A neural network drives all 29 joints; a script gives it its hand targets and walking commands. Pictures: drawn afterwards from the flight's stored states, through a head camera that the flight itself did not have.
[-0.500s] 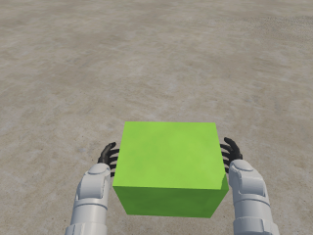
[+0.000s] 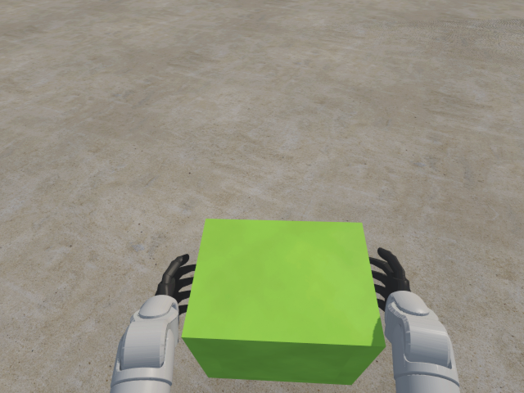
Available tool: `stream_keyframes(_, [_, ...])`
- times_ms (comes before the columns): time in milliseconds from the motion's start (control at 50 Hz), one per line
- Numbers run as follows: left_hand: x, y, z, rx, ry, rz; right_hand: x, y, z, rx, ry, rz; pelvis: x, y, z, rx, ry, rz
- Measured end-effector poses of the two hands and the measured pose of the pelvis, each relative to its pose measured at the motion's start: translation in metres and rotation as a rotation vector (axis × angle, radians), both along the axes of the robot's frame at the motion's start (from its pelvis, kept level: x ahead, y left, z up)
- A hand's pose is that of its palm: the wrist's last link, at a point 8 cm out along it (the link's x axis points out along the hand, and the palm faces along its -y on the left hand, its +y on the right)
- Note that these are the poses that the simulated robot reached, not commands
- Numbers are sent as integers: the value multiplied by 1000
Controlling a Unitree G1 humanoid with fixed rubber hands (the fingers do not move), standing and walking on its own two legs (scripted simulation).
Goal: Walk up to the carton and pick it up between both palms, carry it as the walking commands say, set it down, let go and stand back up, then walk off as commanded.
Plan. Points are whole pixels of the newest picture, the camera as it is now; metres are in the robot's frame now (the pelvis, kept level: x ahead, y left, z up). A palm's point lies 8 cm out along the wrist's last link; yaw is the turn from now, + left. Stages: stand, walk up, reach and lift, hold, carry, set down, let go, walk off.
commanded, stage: reach and lift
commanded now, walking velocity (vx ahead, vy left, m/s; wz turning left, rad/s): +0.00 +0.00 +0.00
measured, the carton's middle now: (280, 304) +0.29 +0.00 -0.03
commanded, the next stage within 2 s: hold in 0.22 s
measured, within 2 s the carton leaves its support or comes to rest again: neither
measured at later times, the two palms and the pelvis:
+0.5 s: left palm (172, 302) +0.26 +0.16 +0.03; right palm (401, 299) +0.27 -0.18 +0.03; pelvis -0.01 +0.00 +0.00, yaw +0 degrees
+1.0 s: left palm (169, 305) +0.26 +0.16 +0.03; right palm (401, 303) +0.26 -0.18 +0.03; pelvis +0.00 +0.00 -0.01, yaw +0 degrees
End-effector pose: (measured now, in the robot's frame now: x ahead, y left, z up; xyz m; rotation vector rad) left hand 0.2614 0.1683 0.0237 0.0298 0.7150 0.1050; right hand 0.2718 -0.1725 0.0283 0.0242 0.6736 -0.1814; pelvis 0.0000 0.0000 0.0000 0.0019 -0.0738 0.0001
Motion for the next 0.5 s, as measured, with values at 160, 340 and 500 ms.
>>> stream_keyframes(160, [-4, -1, 3, 3, -7, -7, -7, -1, 1, 2, -6, -6, -5, 2, 0, 1, -6, -5])
stream_keyframes(340, [-3, -6, 3, 7, -1, -16, -9, -6, 0, 1, -1, -12, -12, 1, -1, 5, -13, -7])
stream_keyframes(500, [0, -7, 3, 7, -3, -12, -3, -7, 3, -3, -1, -3, -12, -3, -1, 5, -10, -5])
